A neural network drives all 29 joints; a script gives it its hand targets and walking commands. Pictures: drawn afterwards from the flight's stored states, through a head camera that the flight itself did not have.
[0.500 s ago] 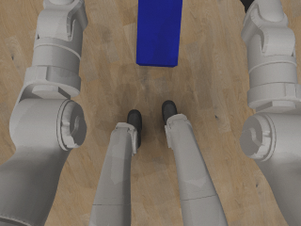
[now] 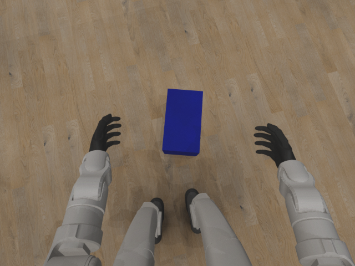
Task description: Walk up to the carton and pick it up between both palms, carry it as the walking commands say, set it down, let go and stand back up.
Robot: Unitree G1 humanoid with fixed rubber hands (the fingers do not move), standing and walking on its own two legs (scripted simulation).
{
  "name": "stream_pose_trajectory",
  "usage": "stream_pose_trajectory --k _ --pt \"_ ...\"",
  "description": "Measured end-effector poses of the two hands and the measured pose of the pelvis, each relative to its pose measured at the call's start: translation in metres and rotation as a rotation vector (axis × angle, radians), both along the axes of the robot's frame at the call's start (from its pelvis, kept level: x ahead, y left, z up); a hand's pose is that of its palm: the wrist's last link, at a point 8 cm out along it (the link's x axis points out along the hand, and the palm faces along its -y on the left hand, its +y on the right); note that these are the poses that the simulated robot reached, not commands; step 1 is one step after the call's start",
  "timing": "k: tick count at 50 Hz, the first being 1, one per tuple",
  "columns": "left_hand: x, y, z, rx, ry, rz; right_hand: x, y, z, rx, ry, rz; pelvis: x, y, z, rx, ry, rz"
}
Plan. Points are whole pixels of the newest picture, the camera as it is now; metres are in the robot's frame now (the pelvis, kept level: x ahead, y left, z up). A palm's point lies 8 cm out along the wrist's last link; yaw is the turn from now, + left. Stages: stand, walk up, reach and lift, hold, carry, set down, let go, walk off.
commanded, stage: let go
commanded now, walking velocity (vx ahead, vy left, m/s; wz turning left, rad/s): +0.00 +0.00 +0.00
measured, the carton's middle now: (182, 124) +0.52 -0.05 -0.64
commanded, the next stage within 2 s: stand in 0.96 s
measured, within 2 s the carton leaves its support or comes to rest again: neither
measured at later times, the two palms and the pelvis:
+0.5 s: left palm (31, 221) +0.22 +0.26 -0.03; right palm (288, 192) +0.24 -0.20 -0.02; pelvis +0.06 +0.02 +0.04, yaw +1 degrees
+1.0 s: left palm (36, 212) +0.24 +0.25 -0.03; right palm (286, 187) +0.25 -0.20 -0.03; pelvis +0.09 +0.02 +0.04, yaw -1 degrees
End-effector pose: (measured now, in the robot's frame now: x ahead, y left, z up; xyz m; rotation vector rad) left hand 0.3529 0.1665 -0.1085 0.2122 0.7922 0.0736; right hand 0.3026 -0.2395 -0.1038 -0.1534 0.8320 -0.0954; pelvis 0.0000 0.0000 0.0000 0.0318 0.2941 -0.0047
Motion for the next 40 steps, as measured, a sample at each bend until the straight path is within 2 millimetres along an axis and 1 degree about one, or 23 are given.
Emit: stream_pose_trajectory --k 2,4,7,9,11,16,18,20,22,25,35,40 --pt "-0.009 0.008 0.014 -0.009 -0.004 0.013 -0.012 0.0 0.014 0.001 -0.001 -0.008 0.007 0.0 0.006 -0.005 0.001 0.002" --pt "-0.014 0.016 0.029 -0.014 -0.029 0.014 -0.018 0.003 0.027 0.003 -0.018 -0.002 0.012 0.001 0.011 -0.012 -0.017 0.005" --pt "-0.026 0.028 0.05 -0.012 -0.06 0.004 -0.027 0.012 0.045 0.007 -0.043 0.026 0.02 0.003 0.019 -0.019 -0.061 0.014" --pt "-0.04 0.038 0.058 -0.004 -0.06 0.002 -0.034 0.019 0.054 0.008 -0.045 0.046 0.027 0.004 0.024 -0.022 -0.096 0.02" --pt "-0.058 0.051 0.062 0.002 -0.043 0.008 -0.043 0.025 0.059 0.009 -0.04 0.06 0.033 0.006 0.029 -0.025 -0.134 0.024" --pt "-0.105 0.078 0.064 0.001 0.022 0.036 -0.062 0.036 0.066 0.004 -0.011 0.083 0.045 0.012 0.037 -0.027 -0.212 0.028" --pt "-0.119 0.084 0.066 -0.001 0.038 0.041 -0.067 0.038 0.069 0.0 -0.003 0.09 0.049 0.014 0.04 -0.028 -0.235 0.027" --pt "-0.127 0.089 0.07 -0.002 0.042 0.039 -0.068 0.04 0.072 -0.005 -0.006 0.094 0.053 0.017 0.042 -0.029 -0.254 0.025" --pt "-0.131 0.091 0.075 -0.006 0.034 0.035 -0.068 0.04 0.076 -0.009 -0.019 0.096 0.057 0.021 0.043 -0.03 -0.27 0.023" --pt "-0.131 0.092 0.081 -0.014 0.018 0.025 -0.065 0.041 0.081 -0.012 -0.038 0.094 0.064 0.025 0.045 -0.032 -0.294 0.017" --pt "-0.108 0.094 0.088 -0.022 -0.006 0.006 -0.059 0.043 0.081 -0.013 -0.025 0.065 0.08 0.03 0.044 -0.042 -0.358 0.005" --pt "-0.104 0.094 0.087 -0.017 -0.016 0.013 -0.058 0.04 0.08 -0.02 -0.002 0.039 0.088 0.03 0.044 -0.046 -0.358 0.001"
